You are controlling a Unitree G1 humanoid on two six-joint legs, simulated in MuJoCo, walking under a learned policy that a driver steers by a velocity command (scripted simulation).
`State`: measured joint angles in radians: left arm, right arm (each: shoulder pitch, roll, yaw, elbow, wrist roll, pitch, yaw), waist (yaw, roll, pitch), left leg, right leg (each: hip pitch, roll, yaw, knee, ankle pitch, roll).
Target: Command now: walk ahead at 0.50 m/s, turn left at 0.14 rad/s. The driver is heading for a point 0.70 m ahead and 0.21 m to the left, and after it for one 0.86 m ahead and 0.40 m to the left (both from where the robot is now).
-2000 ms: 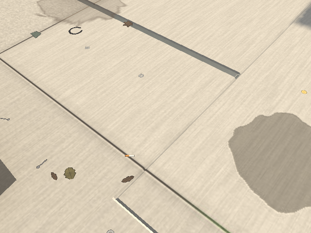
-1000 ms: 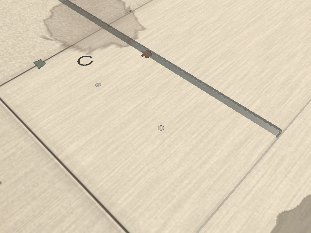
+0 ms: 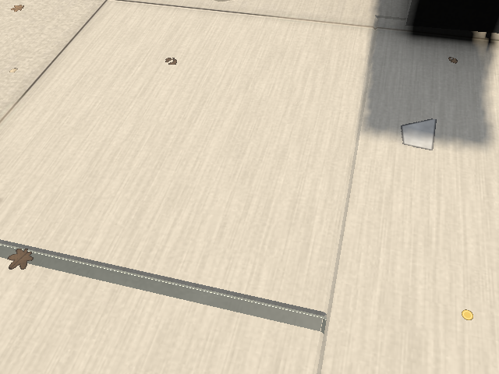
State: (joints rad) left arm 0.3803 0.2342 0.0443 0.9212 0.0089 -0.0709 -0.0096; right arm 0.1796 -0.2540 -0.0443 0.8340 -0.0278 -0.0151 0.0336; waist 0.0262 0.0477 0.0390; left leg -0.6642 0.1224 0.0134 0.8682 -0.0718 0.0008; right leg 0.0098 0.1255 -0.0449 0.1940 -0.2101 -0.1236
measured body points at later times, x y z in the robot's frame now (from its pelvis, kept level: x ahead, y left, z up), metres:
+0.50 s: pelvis +0.28 +0.06 +0.00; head +0.31 +0.07 +0.45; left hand +0.37 +0.34 -0.11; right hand +0.36 -0.21 -0.13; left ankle +0.24 +0.10 -0.74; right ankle +0.43 -0.10 -0.68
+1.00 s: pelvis +0.41 +0.04 -0.01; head +0.45 +0.05 +0.44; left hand +0.39 +0.34 -0.11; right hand +0.68 -0.13 -0.13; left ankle +0.34 +0.14 -0.67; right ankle +0.56 +0.01 -0.74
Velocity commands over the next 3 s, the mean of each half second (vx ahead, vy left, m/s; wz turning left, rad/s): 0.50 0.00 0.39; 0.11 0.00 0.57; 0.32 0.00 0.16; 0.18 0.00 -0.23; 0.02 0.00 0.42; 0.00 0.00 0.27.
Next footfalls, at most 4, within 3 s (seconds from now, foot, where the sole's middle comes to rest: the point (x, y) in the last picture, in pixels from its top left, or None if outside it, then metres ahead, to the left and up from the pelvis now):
0.22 left None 0.28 0.11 -0.78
0.70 right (269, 332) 0.60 0.03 -0.78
1.12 left None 0.35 0.13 -0.78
1.66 right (221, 291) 0.72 0.17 -0.78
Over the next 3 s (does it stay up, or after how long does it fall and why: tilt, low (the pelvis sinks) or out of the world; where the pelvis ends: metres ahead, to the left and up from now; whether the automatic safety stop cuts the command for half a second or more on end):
stays up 0.68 0.19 0.00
